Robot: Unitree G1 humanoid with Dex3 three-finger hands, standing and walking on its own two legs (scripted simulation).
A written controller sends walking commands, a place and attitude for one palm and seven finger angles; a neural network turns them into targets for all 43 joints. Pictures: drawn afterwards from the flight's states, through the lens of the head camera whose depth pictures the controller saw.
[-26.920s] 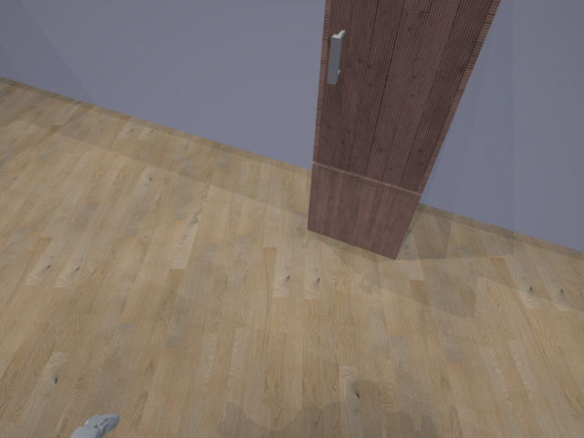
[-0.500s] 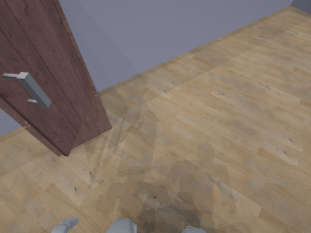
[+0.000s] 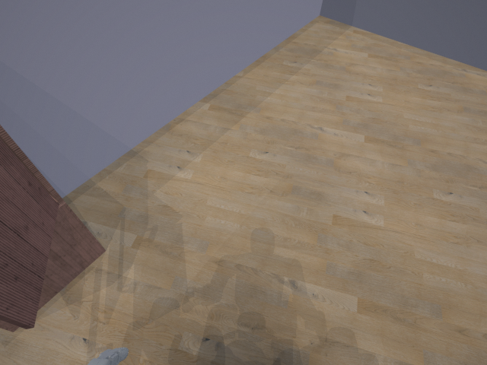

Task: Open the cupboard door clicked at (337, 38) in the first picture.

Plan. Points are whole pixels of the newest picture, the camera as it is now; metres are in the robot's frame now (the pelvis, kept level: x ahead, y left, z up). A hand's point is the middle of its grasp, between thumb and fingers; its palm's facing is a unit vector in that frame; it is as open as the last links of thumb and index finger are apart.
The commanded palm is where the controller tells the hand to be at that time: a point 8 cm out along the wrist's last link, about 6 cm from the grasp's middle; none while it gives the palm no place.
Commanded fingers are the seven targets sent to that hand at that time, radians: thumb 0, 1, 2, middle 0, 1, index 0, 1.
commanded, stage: walk to a spot facing it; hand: left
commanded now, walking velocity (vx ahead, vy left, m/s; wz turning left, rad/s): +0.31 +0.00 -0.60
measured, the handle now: out of the picture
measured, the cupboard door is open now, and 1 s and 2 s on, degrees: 49 49 49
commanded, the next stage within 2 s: turn to face it in 1.62 s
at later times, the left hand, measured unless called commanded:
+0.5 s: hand (158, 306) +0.25 +0.19 -0.18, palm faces -0.25 -0.95 -0.18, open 7.4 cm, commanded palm none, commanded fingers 0.00 0.90 0.90 -0.20 -0.30 -0.20 -0.30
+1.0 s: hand (245, 207) +0.49 +0.01 -0.16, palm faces -0.40 -0.89 -0.22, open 7.2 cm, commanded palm none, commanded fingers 0.00 0.90 0.90 -0.20 -0.30 -0.20 -0.30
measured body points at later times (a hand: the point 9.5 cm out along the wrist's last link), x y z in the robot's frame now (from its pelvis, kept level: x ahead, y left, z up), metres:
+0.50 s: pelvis +0.16 +0.00 +0.00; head +0.20 +0.01 +0.45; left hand +0.26 +0.24 -0.16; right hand +0.16 -0.26 -0.13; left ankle +0.19 +0.12 -0.74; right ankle +0.06 -0.11 -0.65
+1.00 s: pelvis +0.34 -0.13 +0.01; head +0.37 -0.14 +0.46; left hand +0.51 +0.06 -0.14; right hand +0.26 -0.36 -0.14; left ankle +0.45 -0.01 -0.68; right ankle +0.30 -0.19 -0.74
